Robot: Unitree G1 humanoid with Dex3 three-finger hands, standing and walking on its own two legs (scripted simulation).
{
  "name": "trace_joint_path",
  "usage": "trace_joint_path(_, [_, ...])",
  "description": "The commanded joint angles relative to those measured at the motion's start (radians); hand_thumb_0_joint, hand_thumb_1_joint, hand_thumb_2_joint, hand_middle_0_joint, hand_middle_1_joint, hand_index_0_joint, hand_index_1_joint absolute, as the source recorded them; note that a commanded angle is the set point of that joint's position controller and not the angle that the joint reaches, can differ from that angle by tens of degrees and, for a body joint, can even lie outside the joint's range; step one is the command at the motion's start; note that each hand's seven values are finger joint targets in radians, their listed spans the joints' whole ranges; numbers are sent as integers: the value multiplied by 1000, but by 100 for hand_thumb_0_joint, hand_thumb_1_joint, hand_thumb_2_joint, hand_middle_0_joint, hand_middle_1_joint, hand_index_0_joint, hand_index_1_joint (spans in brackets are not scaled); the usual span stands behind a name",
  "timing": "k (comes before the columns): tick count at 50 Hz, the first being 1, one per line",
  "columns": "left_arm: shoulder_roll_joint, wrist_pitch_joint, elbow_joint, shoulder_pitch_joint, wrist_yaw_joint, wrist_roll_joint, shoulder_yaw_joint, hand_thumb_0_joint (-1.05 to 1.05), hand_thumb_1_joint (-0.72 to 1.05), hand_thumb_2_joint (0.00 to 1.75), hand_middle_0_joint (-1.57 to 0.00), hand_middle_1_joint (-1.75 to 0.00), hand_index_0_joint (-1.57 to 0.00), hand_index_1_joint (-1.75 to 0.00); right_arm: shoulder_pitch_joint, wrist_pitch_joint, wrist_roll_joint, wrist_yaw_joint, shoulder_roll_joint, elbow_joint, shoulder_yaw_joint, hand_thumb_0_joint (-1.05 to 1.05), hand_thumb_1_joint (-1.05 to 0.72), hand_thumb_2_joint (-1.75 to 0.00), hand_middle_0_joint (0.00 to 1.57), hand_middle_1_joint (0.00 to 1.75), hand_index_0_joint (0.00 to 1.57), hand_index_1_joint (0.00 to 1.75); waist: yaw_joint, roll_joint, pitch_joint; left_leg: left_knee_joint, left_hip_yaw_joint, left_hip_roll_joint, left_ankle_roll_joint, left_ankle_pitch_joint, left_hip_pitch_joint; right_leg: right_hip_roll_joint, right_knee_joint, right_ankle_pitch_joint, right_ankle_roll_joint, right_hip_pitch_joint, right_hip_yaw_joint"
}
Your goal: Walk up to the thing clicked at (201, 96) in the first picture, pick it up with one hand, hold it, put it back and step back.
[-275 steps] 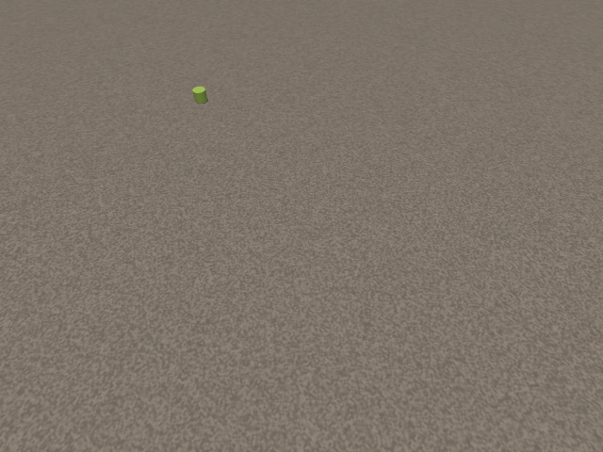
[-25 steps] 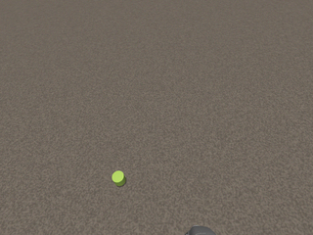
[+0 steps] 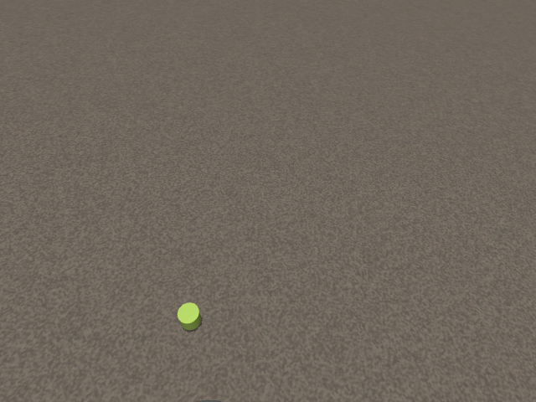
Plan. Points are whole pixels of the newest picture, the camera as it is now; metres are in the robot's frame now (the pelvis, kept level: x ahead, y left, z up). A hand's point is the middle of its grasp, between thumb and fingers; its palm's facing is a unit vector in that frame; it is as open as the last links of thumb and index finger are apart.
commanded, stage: walk up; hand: left
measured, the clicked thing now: (189, 316) +0.50 +0.26 -0.73
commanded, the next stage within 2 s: stand in 1.16 s
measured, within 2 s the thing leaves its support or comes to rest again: neither
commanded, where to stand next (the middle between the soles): +0.09 -0.01 m, yaw +0 degrees
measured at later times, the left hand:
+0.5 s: hand out of the picture +0.08 +0.25 -0.14, palm faces +0.01 -0.94 -0.35, open 7.4 cm
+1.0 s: hand out of the picture +0.11 +0.24 -0.14, palm faces -0.01 -0.95 -0.32, open 7.4 cm
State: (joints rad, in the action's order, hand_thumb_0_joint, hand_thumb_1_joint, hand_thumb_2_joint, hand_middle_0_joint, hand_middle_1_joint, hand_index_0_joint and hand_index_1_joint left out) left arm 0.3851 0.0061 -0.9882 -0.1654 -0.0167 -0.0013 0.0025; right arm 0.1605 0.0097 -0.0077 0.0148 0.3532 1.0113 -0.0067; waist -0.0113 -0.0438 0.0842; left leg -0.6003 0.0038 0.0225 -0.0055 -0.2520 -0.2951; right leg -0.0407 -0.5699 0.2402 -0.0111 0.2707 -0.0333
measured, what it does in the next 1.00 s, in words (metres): stands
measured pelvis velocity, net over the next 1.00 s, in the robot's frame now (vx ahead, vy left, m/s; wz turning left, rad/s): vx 0.03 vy -0.01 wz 0.02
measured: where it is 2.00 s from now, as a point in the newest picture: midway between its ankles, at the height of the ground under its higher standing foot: outside the picture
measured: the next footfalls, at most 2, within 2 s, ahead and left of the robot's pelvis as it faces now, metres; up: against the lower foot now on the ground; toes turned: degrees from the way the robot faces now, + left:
none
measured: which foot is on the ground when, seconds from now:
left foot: down 0.00-1.00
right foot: down 0.00-1.00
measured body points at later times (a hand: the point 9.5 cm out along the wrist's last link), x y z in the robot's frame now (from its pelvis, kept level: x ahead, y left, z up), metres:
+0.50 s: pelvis +0.02 -0.01 +0.02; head +0.03 -0.01 +0.47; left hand +0.08 +0.30 -0.11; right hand +0.13 -0.30 -0.11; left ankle +0.05 +0.12 -0.73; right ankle +0.04 -0.14 -0.73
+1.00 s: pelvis +0.03 -0.01 +0.02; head +0.04 -0.01 +0.47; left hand +0.11 +0.29 -0.12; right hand +0.10 -0.31 -0.12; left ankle +0.05 +0.12 -0.73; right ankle +0.04 -0.14 -0.73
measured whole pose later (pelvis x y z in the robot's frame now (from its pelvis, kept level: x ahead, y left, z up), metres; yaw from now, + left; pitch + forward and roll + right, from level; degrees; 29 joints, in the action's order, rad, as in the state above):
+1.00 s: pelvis +0.03 -0.01 +0.02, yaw +1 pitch -2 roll +0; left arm 0.34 0.01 -1.15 -0.07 -0.02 0.01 0.02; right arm 0.10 0.01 -0.01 0.01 0.34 1.17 0.00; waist 0.01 0.00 0.06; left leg -0.34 0.02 0.02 -0.02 -0.15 -0.16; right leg -0.04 -0.33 0.16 -0.02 0.13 -0.06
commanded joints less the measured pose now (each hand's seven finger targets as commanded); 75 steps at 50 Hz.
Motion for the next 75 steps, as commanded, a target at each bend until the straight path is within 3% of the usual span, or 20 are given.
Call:
trace_joint_path(1, [197,27,4,15,16,-2,42,0,90,90,-20,-30,-20,-30,-79,30,6,-10,235,-47,-40,0,-90,-90,20,30,20,30,-6,179,-87,264,178,117,52,-137,-35,-60,146,63,50,-86,88])
trace_joint_path(4, [188,27,-32,24,12,-4,35,0,90,90,-20,-30,-20,-30,-114,30,6,-11,239,-28,-38,0,-90,-90,20,30,20,30,-13,159,-64,282,177,121,48,-138,-1,-61,183,52,41,-67,79])
trace_joint_path(10, [192,37,-73,64,11,-4,33,0,90,90,-20,-30,-20,-30,-115,37,16,-14,230,11,-32,0,-90,-90,20,30,20,30,2,68,-140,248,123,107,41,167,124,-90,232,-136,28,-119,83])
trace_joint_path(12, [187,37,-88,71,13,-4,31,0,90,90,-20,-30,-20,-30,-127,32,18,-14,224,20,-34,0,-90,-90,20,30,20,30,6,47,-126,246,115,102,39,180,140,-97,255,-138,26,-107,84])
trace_joint_path(18, [182,35,-110,90,15,0,31,0,90,90,-20,-30,-20,-30,-139,22,15,-13,216,52,-36,0,-90,-90,20,30,20,30,10,7,-127,264,104,95,32,165,177,-104,291,-104,22,-98,84])
trace_joint_path(28, [178,27,-118,106,17,5,41,0,90,90,-20,-30,-20,-30,-149,22,7,-13,212,84,-31,0,-90,-90,20,30,20,30,2,49,-116,318,106,99,23,129,135,-102,302,-91,19,-152,76])
trace_joint_path(57, [167,19,-104,128,15,7,53,0,90,90,-20,-30,-20,-30,-104,24,2,-20,209,87,-32,0,-90,-90,20,30,20,30,13,41,-124,319,103,96,20,190,137,-96,302,-121,20,-181,65])
trace_joint_path(60, [171,19,-110,119,17,10,46,0,90,90,-20,-30,-20,-30,-109,19,-2,-19,208,87,-29,0,-90,-90,20,30,20,30,16,68,-101,347,107,100,14,74,129,-99,311,-29,20,-142,70])
trace_joint_path(62, [177,19,-108,117,18,12,45,0,90,90,-20,-30,-20,-30,-111,16,-3,-17,211,82,-30,0,-90,-90,20,30,20,30,13,48,-82,351,110,98,15,53,104,-98,313,-3,19,-142,68])
trace_joint_path(69, [178,26,-101,110,19,10,41,0,90,90,-20,-30,-20,-30,-116,20,-3,-17,209,76,-30,0,-90,-90,20,30,20,30,14,47,-121,326,103,105,18,171,147,-106,304,-83,20,-150,70])
trace_joint_path(75, [179,30,-104,102,22,7,41,0,90,90,-20,-30,-20,-30,-108,24,0,-20,214,82,-29,0,-90,-90,20,30,20,30,14,45,-168,301,89,113,18,308,187,-116,285,-240,20,-205,68])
